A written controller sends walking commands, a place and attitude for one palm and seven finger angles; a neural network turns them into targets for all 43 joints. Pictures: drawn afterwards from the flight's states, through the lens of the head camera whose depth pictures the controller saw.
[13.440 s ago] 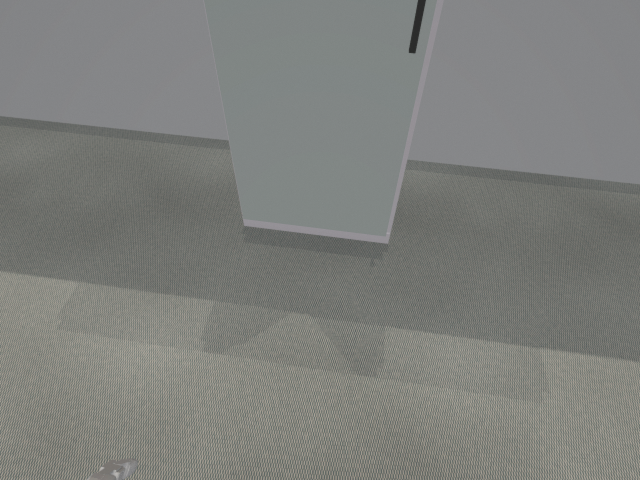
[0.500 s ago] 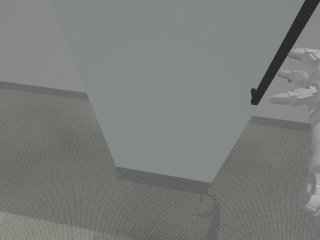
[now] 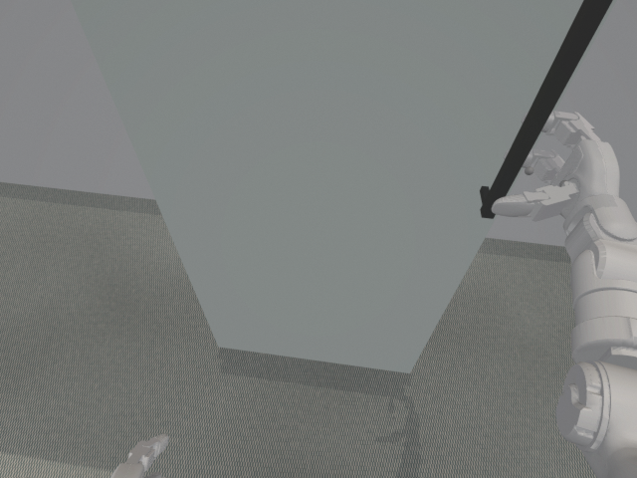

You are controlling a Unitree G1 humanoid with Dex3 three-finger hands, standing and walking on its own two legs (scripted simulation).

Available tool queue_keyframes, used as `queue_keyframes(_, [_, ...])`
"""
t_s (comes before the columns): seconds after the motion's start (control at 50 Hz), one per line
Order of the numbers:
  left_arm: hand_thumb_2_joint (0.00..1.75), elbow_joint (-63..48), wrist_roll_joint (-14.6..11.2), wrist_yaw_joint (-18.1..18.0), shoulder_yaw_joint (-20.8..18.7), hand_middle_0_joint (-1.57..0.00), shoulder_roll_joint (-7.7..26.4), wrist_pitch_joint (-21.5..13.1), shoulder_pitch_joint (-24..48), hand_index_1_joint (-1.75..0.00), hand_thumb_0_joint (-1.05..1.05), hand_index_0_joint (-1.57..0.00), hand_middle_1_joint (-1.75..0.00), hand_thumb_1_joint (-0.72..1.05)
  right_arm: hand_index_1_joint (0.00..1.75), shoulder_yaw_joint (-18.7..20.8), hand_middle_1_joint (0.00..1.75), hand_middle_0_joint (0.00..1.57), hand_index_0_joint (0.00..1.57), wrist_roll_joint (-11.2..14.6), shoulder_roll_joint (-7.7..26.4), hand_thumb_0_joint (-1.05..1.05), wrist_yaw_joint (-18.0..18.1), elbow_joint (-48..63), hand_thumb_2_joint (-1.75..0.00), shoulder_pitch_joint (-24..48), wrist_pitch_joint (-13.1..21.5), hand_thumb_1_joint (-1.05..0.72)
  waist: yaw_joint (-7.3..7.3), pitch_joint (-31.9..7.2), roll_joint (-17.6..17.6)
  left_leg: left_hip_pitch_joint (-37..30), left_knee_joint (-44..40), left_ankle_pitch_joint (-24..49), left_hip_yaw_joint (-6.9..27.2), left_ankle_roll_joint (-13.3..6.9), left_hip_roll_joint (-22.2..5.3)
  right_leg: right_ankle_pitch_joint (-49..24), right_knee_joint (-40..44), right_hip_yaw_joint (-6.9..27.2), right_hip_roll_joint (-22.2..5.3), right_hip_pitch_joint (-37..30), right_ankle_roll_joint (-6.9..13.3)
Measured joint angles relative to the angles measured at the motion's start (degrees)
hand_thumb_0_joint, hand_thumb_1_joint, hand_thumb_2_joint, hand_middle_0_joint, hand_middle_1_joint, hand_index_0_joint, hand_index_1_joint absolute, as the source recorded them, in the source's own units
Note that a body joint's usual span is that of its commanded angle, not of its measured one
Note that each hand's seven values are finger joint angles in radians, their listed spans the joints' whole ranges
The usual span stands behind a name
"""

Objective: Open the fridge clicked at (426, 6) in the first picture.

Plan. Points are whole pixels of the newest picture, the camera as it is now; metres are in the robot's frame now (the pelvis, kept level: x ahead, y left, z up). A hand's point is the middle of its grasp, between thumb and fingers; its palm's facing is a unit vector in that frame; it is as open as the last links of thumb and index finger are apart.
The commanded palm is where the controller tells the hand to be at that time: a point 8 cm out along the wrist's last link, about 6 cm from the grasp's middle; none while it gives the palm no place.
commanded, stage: slide the fingers in behind the handle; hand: right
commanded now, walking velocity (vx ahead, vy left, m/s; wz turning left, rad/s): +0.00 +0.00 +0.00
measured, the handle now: (552, 71) +0.50 -0.19 +0.28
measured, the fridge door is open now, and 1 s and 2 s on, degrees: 0 0 0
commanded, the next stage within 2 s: grip the handle and tug to test in 0.96 s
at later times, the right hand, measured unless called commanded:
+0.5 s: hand (509, 167) +0.45 -0.17 +0.18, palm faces +0.05 +1.00 +0.01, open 14.0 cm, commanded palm +0.42 -0.22 +0.18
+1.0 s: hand (514, 169) +0.45 -0.18 +0.18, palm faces +0.05 +1.00 +0.00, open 14.0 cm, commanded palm +0.42 -0.22 +0.18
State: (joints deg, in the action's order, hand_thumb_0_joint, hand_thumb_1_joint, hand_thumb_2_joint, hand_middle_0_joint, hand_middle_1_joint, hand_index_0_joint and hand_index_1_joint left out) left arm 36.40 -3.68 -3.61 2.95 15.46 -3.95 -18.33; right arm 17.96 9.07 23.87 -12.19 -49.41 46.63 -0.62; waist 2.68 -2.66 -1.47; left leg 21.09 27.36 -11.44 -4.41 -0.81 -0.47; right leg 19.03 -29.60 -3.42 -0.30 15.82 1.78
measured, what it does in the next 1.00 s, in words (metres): stands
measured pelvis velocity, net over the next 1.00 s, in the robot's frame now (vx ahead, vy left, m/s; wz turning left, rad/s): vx -0.01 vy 0.01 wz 0.01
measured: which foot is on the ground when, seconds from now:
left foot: down 0.00-1.00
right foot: down 0.00-1.00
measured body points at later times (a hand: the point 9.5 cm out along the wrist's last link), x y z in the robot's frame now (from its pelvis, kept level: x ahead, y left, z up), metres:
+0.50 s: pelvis -0.01 +0.01 +0.00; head +0.02 +0.01 +0.45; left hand +0.08 +0.26 -0.11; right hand +0.44 -0.23 +0.18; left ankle +0.02 +0.11 -0.74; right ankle -0.04 -0.09 -0.74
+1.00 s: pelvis -0.01 +0.01 +0.00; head +0.01 +0.02 +0.45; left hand +0.06 +0.27 -0.11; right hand +0.44 -0.23 +0.19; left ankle +0.02 +0.11 -0.74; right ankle -0.04 -0.09 -0.74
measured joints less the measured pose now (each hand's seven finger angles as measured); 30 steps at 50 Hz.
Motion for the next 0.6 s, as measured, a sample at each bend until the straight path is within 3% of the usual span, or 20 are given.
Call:
queue_keyframes(0.18, [0.90,0.66,0.03,-0.07,-0.09,-0.20,-0.32,0.24,-0.27,-0.30,0.01,-0.20,-0.30,0.90,1.20,-0.98,1.20,0.30,0.30,-0.17,-1.36,-0.01,1.40,1.51,-0.30,-0.05,-0.35,0.50,-0.29,0.27,0.08,-0.79,-0.41,0.13,-0.11,-0.18,0.08,-0.32,0.64,0.12,-0.05,-0.85,-0.20])
queue_keyframes(0.6, [0.90,1.50,0.07,-0.13,-0.24,-0.20,0.04,-0.21,-0.98,-0.30,0.01,-0.20,-0.30,0.90,1.20,-0.21,1.20,0.30,0.30,-0.94,-1.36,-0.01,3.06,-2.55,-0.30,1.83,1.18,0.50,0.80,0.82,0.23,-0.21,-0.21,0.88,0.28,-0.67,0.41,-1.10,0.71,-0.29,-0.35,-0.60,-0.56])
